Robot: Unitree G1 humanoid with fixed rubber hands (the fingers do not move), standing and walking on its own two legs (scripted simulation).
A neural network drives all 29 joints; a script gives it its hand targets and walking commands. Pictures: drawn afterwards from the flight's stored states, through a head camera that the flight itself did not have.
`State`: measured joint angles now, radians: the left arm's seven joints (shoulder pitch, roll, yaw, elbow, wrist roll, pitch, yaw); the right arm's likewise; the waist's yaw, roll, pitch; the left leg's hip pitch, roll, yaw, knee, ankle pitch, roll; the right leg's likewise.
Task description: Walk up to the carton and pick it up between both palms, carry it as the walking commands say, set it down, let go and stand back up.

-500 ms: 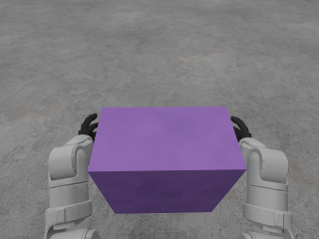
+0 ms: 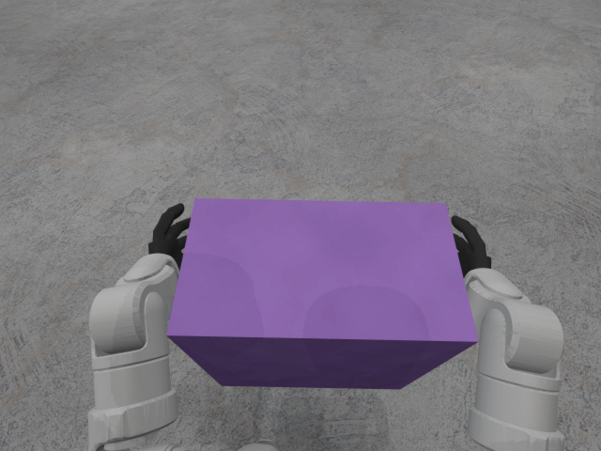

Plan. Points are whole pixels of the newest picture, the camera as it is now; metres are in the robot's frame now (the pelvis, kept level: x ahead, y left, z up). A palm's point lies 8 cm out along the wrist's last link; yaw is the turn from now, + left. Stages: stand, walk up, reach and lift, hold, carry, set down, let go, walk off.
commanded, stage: carry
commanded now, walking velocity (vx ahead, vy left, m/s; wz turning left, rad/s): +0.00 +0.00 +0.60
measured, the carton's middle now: (314, 309) +0.29 +0.00 +0.03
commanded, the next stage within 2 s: none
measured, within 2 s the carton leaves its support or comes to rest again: neither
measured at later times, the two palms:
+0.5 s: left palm (22, 349) +0.22 +0.32 +0.09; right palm (330, 257) +0.34 -0.02 +0.08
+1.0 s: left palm out of the picture +0.12 +0.34 +0.13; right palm (276, 248) +0.33 +0.04 +0.12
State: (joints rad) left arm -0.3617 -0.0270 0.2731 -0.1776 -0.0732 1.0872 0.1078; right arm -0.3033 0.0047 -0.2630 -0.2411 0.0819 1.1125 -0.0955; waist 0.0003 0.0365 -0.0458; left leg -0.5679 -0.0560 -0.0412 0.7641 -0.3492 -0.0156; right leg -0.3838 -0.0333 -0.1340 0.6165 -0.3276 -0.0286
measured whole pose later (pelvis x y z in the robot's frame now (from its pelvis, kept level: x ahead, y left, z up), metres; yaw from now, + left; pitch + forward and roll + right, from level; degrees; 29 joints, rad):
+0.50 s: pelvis -0.02 +0.03 +0.00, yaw +19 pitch +5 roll +1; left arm -0.39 0.03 0.29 -0.13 -0.09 1.09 0.10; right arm -0.36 0.06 -0.28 -0.16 0.06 1.09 -0.10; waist 0.01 -0.03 -0.02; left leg -0.43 -0.05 0.05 0.60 -0.26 0.06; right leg -0.56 -0.12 -0.08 1.07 -0.53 0.13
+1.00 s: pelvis -0.05 +0.00 +0.01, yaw +37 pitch +4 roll +4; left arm -0.43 -0.02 0.31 -0.10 -0.04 1.08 0.10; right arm -0.45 -0.02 -0.27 -0.09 0.09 1.11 -0.12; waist -0.04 -0.02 -0.06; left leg -0.52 0.01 0.11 0.88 -0.41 -0.02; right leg -0.35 -0.20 -0.24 0.60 -0.31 0.01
